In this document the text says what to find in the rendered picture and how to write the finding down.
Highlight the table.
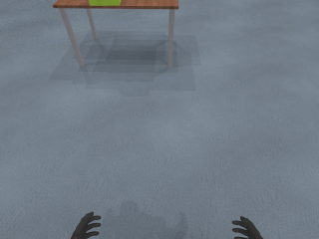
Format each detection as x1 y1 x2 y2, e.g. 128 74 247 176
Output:
52 0 179 69

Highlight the left robot hand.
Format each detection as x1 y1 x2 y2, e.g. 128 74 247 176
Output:
71 211 102 239

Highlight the right robot hand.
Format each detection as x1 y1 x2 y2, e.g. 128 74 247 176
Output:
231 216 263 239

